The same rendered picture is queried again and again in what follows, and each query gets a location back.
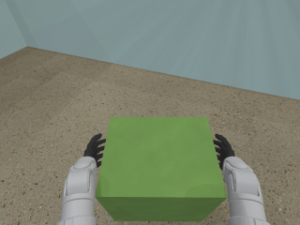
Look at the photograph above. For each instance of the right robot forearm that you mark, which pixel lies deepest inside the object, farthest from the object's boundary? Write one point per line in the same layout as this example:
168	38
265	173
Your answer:
244	193

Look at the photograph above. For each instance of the carton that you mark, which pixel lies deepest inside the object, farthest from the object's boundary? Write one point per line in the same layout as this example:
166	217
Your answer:
160	169

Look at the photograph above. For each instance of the left robot forearm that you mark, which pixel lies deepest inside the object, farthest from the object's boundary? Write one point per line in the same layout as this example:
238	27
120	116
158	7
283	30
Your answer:
79	193

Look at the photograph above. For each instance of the robot left hand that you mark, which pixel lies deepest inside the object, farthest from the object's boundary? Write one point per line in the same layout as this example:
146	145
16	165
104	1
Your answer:
92	148

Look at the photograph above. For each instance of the robot right hand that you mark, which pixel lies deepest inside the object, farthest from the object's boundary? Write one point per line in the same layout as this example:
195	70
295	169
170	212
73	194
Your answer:
225	149

